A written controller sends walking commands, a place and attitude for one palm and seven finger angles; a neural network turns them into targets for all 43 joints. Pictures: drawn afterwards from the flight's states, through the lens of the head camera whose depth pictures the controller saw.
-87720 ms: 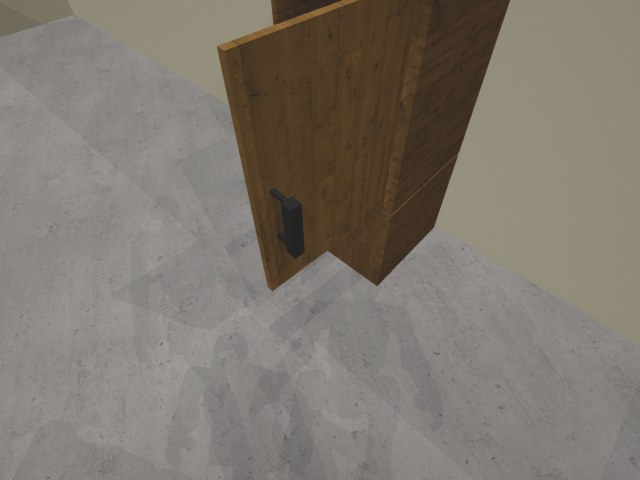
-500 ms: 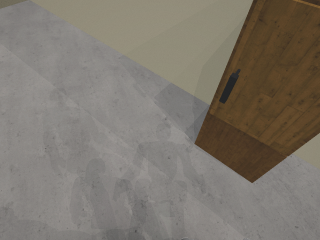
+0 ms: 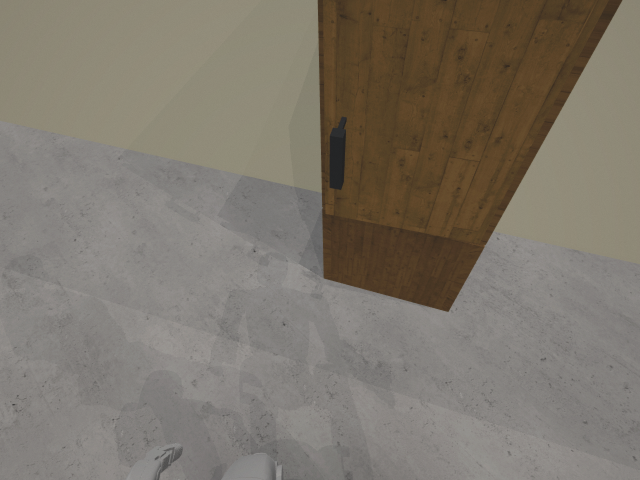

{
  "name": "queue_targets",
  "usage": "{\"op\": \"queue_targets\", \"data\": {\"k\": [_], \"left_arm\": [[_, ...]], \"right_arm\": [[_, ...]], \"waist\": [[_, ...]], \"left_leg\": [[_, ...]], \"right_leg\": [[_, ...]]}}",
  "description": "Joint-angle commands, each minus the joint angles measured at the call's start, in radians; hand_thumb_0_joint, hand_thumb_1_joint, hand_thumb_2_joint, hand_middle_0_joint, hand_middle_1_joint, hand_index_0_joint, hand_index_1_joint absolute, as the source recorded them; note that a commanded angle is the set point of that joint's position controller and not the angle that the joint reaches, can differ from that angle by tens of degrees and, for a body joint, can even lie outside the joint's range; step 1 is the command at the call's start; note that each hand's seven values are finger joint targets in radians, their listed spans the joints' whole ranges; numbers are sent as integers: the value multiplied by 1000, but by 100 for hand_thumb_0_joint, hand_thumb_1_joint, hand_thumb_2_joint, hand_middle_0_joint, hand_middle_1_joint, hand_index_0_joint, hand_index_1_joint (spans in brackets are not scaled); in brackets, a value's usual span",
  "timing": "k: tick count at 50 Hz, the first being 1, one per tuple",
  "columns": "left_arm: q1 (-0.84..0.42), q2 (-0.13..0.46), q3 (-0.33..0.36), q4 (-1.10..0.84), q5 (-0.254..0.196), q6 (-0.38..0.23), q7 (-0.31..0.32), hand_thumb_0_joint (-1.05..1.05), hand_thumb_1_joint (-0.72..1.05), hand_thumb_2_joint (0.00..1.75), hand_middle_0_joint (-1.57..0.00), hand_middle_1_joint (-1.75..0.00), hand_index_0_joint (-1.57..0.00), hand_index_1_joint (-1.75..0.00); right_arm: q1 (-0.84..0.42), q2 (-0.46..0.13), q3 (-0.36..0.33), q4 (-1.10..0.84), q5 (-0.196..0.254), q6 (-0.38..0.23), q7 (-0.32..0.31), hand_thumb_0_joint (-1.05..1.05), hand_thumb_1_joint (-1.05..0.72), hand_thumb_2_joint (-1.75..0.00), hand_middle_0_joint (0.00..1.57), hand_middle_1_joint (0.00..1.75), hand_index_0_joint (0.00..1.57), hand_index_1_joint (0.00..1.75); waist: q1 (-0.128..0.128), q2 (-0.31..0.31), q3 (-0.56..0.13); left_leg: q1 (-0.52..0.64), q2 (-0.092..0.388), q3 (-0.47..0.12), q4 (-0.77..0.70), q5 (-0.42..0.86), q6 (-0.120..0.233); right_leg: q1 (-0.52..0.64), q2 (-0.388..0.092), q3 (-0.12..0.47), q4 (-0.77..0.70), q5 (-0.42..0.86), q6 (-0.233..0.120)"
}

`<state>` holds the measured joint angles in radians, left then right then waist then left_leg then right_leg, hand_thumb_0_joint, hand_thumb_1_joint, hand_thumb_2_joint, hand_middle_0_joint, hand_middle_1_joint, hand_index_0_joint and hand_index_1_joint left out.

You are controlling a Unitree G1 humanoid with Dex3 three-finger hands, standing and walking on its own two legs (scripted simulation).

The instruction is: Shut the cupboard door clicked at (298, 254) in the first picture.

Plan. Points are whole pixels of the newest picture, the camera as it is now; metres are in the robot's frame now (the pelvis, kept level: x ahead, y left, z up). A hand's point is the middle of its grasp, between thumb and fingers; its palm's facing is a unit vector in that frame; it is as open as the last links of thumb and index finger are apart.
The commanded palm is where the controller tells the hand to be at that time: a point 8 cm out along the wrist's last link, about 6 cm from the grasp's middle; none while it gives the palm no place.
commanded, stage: turn to face it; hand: left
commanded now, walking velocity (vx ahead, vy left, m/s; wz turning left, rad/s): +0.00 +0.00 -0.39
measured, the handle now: (339, 153) +0.74 -0.02 -0.09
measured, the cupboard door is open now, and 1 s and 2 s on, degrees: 3 3 3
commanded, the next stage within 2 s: take the last steps up to it in 0.30 s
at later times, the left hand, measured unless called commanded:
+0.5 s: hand out of the picture +0.13 +0.20 -0.16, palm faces -0.15 -0.96 -0.25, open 7.4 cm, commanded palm none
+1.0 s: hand (240, 401) +0.25 +0.14 -0.16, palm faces -0.27 -0.95 -0.15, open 7.4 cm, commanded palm none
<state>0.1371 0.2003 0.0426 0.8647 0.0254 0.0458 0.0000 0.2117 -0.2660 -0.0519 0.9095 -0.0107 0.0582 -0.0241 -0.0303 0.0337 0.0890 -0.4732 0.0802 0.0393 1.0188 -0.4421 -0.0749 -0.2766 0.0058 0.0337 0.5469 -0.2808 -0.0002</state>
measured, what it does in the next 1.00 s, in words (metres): walks ahead, turning right: left foot, then right foot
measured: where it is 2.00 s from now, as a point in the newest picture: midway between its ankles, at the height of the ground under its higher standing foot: (373, 467)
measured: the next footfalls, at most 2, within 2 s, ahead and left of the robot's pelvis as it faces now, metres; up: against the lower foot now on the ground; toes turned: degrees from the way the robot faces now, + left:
left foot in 0.12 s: +0.08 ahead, +0.14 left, +0.00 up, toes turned +0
right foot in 0.46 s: +0.02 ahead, -0.11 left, +0.00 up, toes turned -13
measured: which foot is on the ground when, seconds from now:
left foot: up 0.00-0.10, down 0.12-0.46, up 0.48-0.72, down 0.74-1.00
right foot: down 0.00-0.14, up 0.16-0.44, down 0.46-0.74, up 0.76-1.00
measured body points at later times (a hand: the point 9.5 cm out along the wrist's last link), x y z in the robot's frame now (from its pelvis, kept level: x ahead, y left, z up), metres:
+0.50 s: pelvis +0.02 +0.01 +0.00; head +0.04 -0.01 +0.45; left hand +0.13 +0.25 -0.14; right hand -0.01 -0.24 -0.16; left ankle +0.03 +0.14 -0.72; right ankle -0.02 -0.10 -0.74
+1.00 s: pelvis +0.13 -0.02 +0.01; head +0.16 -0.01 +0.46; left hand +0.26 +0.19 -0.15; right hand +0.03 -0.23 -0.13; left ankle +0.11 +0.11 -0.73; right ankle +0.14 -0.17 -0.68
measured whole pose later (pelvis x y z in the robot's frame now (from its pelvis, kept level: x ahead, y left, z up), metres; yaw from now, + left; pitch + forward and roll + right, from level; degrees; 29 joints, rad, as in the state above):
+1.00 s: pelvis +0.13 -0.02 +0.01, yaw -16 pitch +0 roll -1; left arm 0.19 0.20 0.07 1.01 0.02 0.02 -0.03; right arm 0.39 -0.15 -0.01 1.05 -0.04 -0.04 -0.03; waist -0.03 -0.02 0.04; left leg -0.10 0.08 0.14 0.38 -0.28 -0.01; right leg -0.49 -0.06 -0.05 0.83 -0.26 -0.02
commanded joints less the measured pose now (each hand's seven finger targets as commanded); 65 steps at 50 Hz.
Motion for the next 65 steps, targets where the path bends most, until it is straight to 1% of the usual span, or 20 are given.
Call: {"op": "queue_targets", "data": {"k": [1, 5, 6, 7, 12, 20, 21, 23, 24, 35, 36, 37, 38, 46, 51, 54, 56, 58, 61, 65], "left_arm": [[3, 234, 76, -74, 8, -16, 8, 0, 90, 90, -20, -30, -20, -30], [-8, 172, 68, -74, -7, -1, 2, 0, 90, 90, -20, -30, -20, -30], [40, 107, 57, -85, -15, 3, -5, 0, 90, 90, -20, -30, -20, -30], [32, 107, 53, -100, -13, -4, -9, 0, 90, 90, -20, -30, -20, -30], [46, 87, 56, -36, -5, 3, -25, 0, 90, 90, -20, -30, -20, -30], [100, 68, 43, 5, -6, -10, -15, 0, 90, 90, -20, -30, -20, -30], [149, 93, 50, 19, -5, -13, -12, 0, 90, 90, -20, -30, -20, -30], [194, 238, 74, 44, 10, -24, -4, 0, 90, 90, -20, -30, -20, -30], [224, 240, 77, 45, 3, -23, 1, 0, 90, 90, -20, -30, -20, -30], [128, 145, 60, 90, -4, -64, -6, 0, 90, 90, -20, -30, -20, -30], [133, 104, 51, 91, -9, -62, -10, 0, 90, 90, -20, -30, -20, -30], [155, 43, 37, 72, -15, -60, -21, 0, 90, 90, -20, -30, -20, -30], [92, 59, 33, 33, -7, -67, -24, 0, 90, 90, -20, -30, -20, -30], [61, 13, 28, 86, -2, -45, -42, 0, 90, 90, -20, -30, -20, -30], [11, 14, 23, 77, 0, -51, -38, 0, 90, 90, -20, -30, -20, -30], [132, 63, 39, 121, 2, -64, -29, 0, 90, 90, -20, -30, -20, -30], [362, 205, 73, 190, 7, -88, -7, 0, 90, 90, -20, -30, -20, -30], [301, 196, 63, 182, -7, -90, 5, 0, 90, 90, -20, -30, -20, -30], [121, 74, 34, 136, -5, -86, 21, 0, 90, 90, -20, -30, -20, -30], [96, 51, 16, 139, 0, -94, 29, 0, 90, 90, -20, -30, -20, -30]], "right_arm": [[33, -45, -10, -74, -1, -32, 5, 0, -90, -90, 20, 30, 20, 30], [150, -84, -15, -42, -6, -61, -5, 0, -90, -90, 20, 30, 20, 30], [162, -182, -30, -45, -21, -70, -8, 0, -90, -90, 20, 30, 20, 30], [169, -221, -35, -62, -26, -67, -16, 0, -90, -90, 20, 30, 20, 30], [44, -121, -6, -56, -29, -71, -25, 0, -90, -90, 20, 30, 20, 30], [87, -129, -26, 14, -16, -53, -16, 0, -90, -90, 20, 30, 20, 30], [78, -116, -27, 10, -10, -50, -12, 0, -90, -90, 20, 30, 20, 30], [20, -19, -6, -37, -5, -48, 3, 0, -90, -90, 20, 30, 20, 30], [-33, -40, -9, -55, -14, -38, 4, 0, -90, -90, 20, 30, 20, 30], [119, -2, -2, 30, -20, -91, 19, 0, -90, -90, 20, 30, 20, 30], [197, -43, -8, 61, -24, -104, 11, 0, -90, -90, 20, 30, 20, 30], [297, -145, -30, 86, -40, -112, 1, 0, -90, -90, 20, 30, 20, 30], [379, -202, -38, 91, -42, -106, -13, 0, -90, -90, 20, 30, 20, 30], [202, -59, 4, 94, -27, -123, -14, 0, -90, -90, 20, 30, 20, 30], [220, -58, -9, 128, -27, -104, -4, 0, -90, -90, 20, 30, 20, 30], [205, -45, -10, 140, -18, -94, 1, 0, -90, -90, 20, 30, 20, 30], [216, 46, 8, 116, 3, -102, 14, 0, -90, -90, 20, 30, 20, 30], [153, 31, -4, 97, -3, -93, 4, 0, -90, -90, 20, 30, 20, 30], [153, 57, 3, 120, -12, -79, 7, 0, -90, -90, 20, 30, 20, 30], [192, 124, 33, 147, -3, -59, 5, 0, -90, -90, 20, 30, 20, 30]], "waist": [[24, -208, -110], [-29, -50, -131], [-18, 231, -137], [-27, 256, -131], [30, 150, -106], [32, 127, -151], [49, 70, -168], [86, -309, -110], [120, -253, -82], [-19, -136, -42], [-45, -16, -74], [-72, 242, -94], [-105, 229, -87], [11, 112, -4], [-1, 129, 10], [65, 30, -46], [150, -281, -190], [115, -315, -154], [24, -140, -85], [-2, -108, -115]], "left_leg": [[75, -29, 18, -184, 38, 1], [342, 19, -67, -607, 203, 40], [389, 246, -324, -709, 233, 132], [310, 385, -455, -763, 254, 237], [294, 230, -127, -693, 544, 213], [291, 216, -43, -577, 559, 180], [227, 188, -15, -529, 415, 139], [-94, -33, 126, -210, -170, 35], [-131, -29, 39, -50, -187, 45], [297, -48, 90, -515, 179, 52], [451, 9, -6, -611, 144, 70], [581, 254, -339, -722, 25, 161], [567, 415, -555, -823, -25, 256], [344, 214, -32, -810, 450, 206], [314, 205, 2, -767, 392, 199], [236, 150, 36, -594, 392, 155], [-41, -49, 156, -143, 8, 79], [-134, -28, -13, 165, -149, 91], [-29, 35, -22, 68, -7, 73], [142, -11, 15, -258, 87, 41]], "right_leg": [[16, -205, 220, -168, 318, -174], [-154, -95, 186, -24, 83, -69], [-265, 40, 60, 175, -163, -9], [-264, 47, -6, 380, -329, 11], [-229, -21, -28, 507, -195, 29], [64, 13, -109, -27, 21, -1], [171, -14, -66, -141, 95, -14], [268, -333, 346, -333, -45, -175], [199, -363, 392, -367, -177, -240], [-34, -157, 127, -217, -112, -166], [-137, -102, 95, -69, -123, -129], [-328, 18, -21, 208, -188, -70], [-420, 36, -46, 429, -296, -55], [-262, -74, -66, 339, 23, -14], [-129, -34, -136, 130, 84, -21], [149, 6, -149, -41, 128, -42], [483, -306, 269, -209, 70, -171], [348, -377, 388, -316, 155, -239], [127, -295, 113, -292, 296, -221], [73, -250, 12, -233, 650, -184]]}}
